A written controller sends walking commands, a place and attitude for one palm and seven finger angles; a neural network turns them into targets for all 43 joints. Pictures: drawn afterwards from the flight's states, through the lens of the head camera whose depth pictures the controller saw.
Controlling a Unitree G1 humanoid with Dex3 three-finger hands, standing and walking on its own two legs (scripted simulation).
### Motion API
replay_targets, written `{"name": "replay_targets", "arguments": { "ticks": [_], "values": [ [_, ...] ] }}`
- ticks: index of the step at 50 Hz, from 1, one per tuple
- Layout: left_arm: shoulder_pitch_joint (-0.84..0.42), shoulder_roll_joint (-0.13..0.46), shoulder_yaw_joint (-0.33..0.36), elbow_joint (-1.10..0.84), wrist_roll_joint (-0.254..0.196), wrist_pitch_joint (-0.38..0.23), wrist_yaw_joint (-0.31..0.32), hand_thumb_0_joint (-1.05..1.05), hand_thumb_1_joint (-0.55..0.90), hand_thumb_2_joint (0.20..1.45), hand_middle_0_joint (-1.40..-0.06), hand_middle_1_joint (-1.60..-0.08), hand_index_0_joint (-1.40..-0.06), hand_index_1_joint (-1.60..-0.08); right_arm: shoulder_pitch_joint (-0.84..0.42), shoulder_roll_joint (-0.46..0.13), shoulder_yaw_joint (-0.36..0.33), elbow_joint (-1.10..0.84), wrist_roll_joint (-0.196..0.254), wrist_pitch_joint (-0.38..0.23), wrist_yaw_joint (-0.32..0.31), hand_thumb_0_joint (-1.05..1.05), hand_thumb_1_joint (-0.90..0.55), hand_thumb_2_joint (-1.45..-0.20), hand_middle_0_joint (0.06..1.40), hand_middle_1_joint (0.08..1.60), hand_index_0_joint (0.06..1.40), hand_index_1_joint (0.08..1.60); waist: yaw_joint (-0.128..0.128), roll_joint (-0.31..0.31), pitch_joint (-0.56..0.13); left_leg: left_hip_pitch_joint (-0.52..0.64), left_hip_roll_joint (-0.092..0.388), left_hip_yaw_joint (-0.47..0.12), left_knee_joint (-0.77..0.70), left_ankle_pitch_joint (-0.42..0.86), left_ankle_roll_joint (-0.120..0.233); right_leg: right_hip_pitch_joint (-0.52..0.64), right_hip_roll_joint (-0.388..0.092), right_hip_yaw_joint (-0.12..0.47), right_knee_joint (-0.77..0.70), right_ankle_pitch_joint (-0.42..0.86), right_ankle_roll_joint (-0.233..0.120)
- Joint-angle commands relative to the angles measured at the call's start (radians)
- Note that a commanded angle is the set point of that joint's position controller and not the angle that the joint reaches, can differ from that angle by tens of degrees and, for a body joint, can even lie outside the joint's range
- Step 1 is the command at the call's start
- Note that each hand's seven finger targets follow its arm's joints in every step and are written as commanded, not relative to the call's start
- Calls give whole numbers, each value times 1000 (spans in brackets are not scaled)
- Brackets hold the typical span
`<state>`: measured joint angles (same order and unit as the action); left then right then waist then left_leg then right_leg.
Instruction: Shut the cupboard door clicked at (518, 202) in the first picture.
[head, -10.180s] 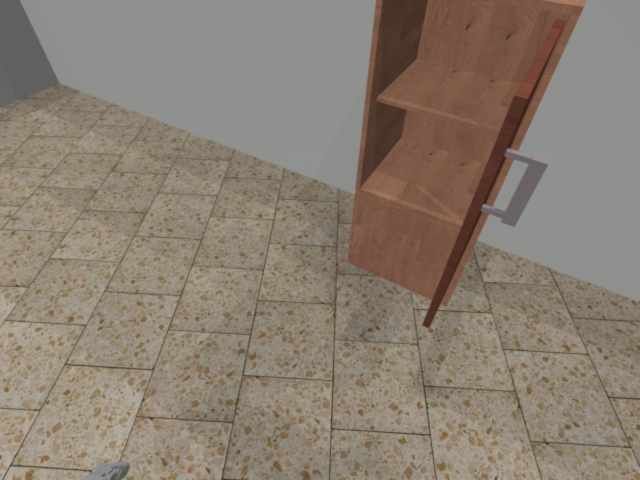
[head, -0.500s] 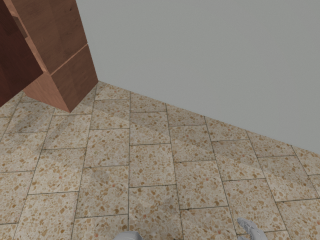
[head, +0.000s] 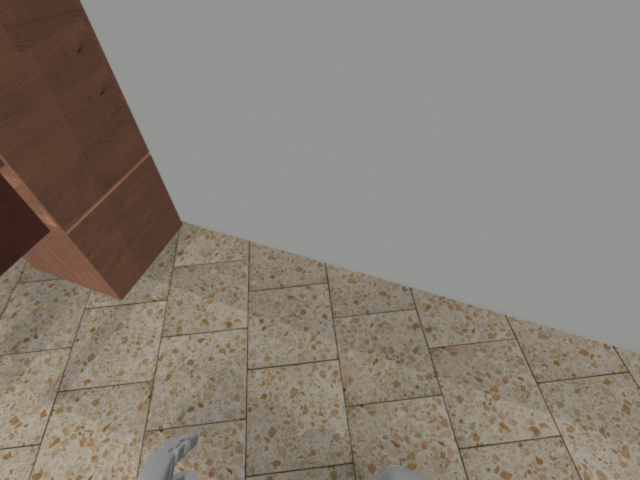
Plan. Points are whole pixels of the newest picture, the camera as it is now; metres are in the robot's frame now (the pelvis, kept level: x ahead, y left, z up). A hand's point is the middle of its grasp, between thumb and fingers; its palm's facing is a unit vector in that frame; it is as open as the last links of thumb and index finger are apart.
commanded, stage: walk to a spot facing it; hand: left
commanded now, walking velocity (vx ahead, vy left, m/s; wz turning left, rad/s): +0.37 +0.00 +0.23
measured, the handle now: out of the picture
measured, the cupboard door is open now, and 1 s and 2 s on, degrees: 89 89 89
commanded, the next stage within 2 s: turn to face it in 0.56 s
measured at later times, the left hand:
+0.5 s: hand out of the picture +0.07 +0.18 -0.17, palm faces +0.29 -0.95 -0.11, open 7.3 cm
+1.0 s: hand (180, 314) +0.41 +0.27 -0.14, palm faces +0.25 -0.94 -0.24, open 7.4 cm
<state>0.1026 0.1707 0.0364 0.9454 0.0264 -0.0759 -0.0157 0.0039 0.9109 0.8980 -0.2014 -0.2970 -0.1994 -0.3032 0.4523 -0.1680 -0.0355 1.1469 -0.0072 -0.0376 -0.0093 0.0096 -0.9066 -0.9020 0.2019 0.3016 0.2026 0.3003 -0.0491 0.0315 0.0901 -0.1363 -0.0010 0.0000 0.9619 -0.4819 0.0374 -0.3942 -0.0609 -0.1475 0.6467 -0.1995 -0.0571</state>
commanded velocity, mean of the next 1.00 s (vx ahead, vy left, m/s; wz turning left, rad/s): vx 0.20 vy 0.00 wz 0.33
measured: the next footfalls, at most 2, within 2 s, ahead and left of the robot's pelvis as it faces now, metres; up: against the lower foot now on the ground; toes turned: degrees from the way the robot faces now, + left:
left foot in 0.46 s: +0.30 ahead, +0.16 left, +0.00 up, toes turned +18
right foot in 0.98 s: +0.45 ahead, -0.03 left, +0.00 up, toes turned +7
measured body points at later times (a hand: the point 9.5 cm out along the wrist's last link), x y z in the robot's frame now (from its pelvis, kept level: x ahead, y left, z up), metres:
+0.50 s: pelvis +0.20 +0.06 +0.00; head +0.21 +0.08 +0.45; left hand +0.06 +0.23 -0.16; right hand +0.36 -0.16 -0.13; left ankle +0.26 +0.15 -0.72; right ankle +0.10 -0.10 -0.70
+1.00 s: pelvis +0.34 +0.06 +0.01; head +0.36 +0.04 +0.46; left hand +0.39 +0.31 -0.12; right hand +0.34 -0.16 -0.16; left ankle +0.26 +0.15 -0.72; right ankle +0.41 -0.03 -0.72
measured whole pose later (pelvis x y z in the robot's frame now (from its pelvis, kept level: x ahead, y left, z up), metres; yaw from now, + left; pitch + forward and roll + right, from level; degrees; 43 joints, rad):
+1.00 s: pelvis +0.34 +0.06 +0.01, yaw +15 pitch -1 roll +1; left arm 0.13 0.17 0.05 0.96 0.02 -0.02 0.02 0.00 0.91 0.90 -0.20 -0.30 -0.20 -0.30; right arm 0.38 -0.14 -0.04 1.09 -0.01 0.01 -0.01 0.01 -0.91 -0.90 0.20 0.30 0.20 0.30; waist -0.05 0.02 0.05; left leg -0.17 -0.01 0.06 0.59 -0.37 0.02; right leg -0.32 -0.07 -0.12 0.56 -0.20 0.02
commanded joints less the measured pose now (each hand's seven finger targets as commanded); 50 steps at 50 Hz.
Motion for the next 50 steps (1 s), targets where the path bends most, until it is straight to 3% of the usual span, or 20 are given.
{"name": "replay_targets", "arguments": {
  "ticks": [1,3,6,12,17,19,21,22,23,24,25,26,28,32,39,43,46,48,49,50],
  "values": [
    [204,168,50,32,-14,5,26,0,900,900,-200,-300,-200,-300,-111,-80,-33,-117,-6,-26,8,0,-900,-900,200,300,200,300,93,-83,-58,-450,112,-59,381,152,6,265,-340,413,-423,-144,-89],
    [156,102,28,32,-7,0,28,0,900,900,-200,-300,-200,-300,-58,-35,-27,-97,-17,9,14,0,-900,-900,200,300,200,300,35,-127,-5,-381,125,-36,314,216,-17,90,-274,245,-478,-148,-42],
    [178,84,23,59,-3,-7,29,0,900,900,-200,-300,-200,-300,-33,-17,-32,-88,-20,32,22,0,-900,-900,200,300,200,300,7,-179,9,-380,135,2,213,284,-41,44,-230,128,-519,-130,-28],
    [294,92,23,117,-5,-24,32,0,900,900,-200,-300,-200,-300,-211,-9,-30,-150,-17,20,43,0,-900,-900,200,300,200,300,51,-109,28,-486,151,45,-53,363,-60,213,-238,63,-517,-2,-55],
    [368,105,22,151,2,-19,37,0,900,900,-200,-300,-200,-300,-352,-2,-22,-198,-14,4,54,0,-900,-900,200,300,200,300,96,-125,57,-456,123,91,-245,308,-32,329,-277,34,-462,138,-53],
    [377,115,26,157,4,-13,39,0,900,900,-200,-300,-200,-300,-358,-17,-22,-208,-14,-2,53,0,-900,-900,200,300,200,300,94,-132,47,-398,110,104,-291,253,-13,358,-298,27,-413,204,-51],
    [366,128,31,162,2,-8,38,0,900,900,-200,-300,-200,-300,-252,-45,-31,-180,-20,-12,44,0,-900,-900,200,300,200,300,39,-79,-25,-205,53,147,-378,228,7,348,-279,-25,-223,382,-30],
    [358,125,31,157,-4,-7,37,0,900,900,-200,-300,-200,-300,-105,-88,-42,-139,-27,-19,37,0,-900,-900,200,300,200,300,-27,-4,-117,31,40,126,-460,283,27,266,-224,-89,13,419,5],
    [394,81,26,134,-16,-4,27,0,900,900,-200,-300,-200,-300,31,-206,-70,-112,-35,-26,23,0,-900,-900,200,300,200,300,-67,219,-261,301,266,-192,-527,332,104,32,-94,-132,320,109,70],
    [342,58,8,90,-18,-8,21,0,900,900,-200,-300,-200,-300,109,-271,-79,-91,-15,-23,6,0,-900,-900,200,300,200,300,-85,306,-295,433,431,-450,-618,566,194,-204,1,-40,552,-371,93],
    [269,85,16,72,-16,-5,26,0,900,900,-200,-300,-200,-300,81,-261,-74,-86,-8,-14,-3,0,-900,-900,200,300,200,300,-77,159,-247,395,454,-407,-623,608,223,-252,-43,53,633,-353,69],
    [213,76,17,72,-17,2,26,0,900,900,-200,-300,-200,-300,10,-219,-66,-103,-8,-19,-9,0,-900,-900,200,300,200,300,-51,94,-198,263,420,-340,-642,594,191,-255,-75,68,673,-289,74],
    [231,41,20,110,-5,19,21,0,900,900,-200,-300,-200,-300,-131,-133,-39,-134,-9,-32,-10,0,-900,-900,200,300,200,300,17,39,-50,29,352,-179,-697,550,127,-193,-119,109,625,-169,83],
    [322,-1,24,134,1,63,22,0,900,900,-200,-300,-200,-300,-157,-77,-29,-136,-9,-45,-12,0,-900,-900,200,300,200,300,79,61,-28,-85,280,-7,-772,495,86,-126,-96,110,545,-37,98],
    [157,41,25,50,-7,73,29,0,900,900,-200,-300,-200,-300,-126,-114,-24,-125,-7,-32,-14,0,-900,-900,200,300,200,300,65,71,-1,-33,248,-16,-698,871,134,-113,-76,79,243,11,134],
    [72,61,31,-1,-12,73,35,0,900,900,-200,-300,-200,-300,-100,-143,-37,-121,-16,0,-13,0,-900,-900,200,300,200,300,35,111,-19,11,255,-82,-625,871,136,-70,-32,57,123,-80,133],
    [90,75,36,-17,-15,62,36,0,900,900,-200,-300,-200,-300,-120,-155,-47,-130,-16,19,-15,0,-900,-900,200,300,200,300,49,96,-51,-18,243,-136,-537,797,110,60,-1,55,-38,-67,123],
    [192,128,48,0,-14,40,39,0,900,900,-200,-300,-200,-300,-128,-130,-47,-146,-3,21,-10,0,-900,-900,200,300,200,300,97,-15,-130,-129,148,-89,-362,593,26,323,-78,108,-238,243,115],
    [269,230,67,15,-1,30,50,0,900,900,-200,-300,-200,-300,-94,-66,-40,-164,6,17,-3,0,-900,-900,200,300,200,300,115,-289,-234,-344,11,34,-105,131,-46,568,-342,331,-234,603,25],
    [316,261,69,18,-12,35,50,0,900,900,-200,-300,-200,-300,-98,-87,-46,-186,5,26,-10,0,-900,-900,200,300,200,300,121,-315,-270,-380,-26,15,111,-191,-68,527,-489,402,-244,825,-91]
  ]
}}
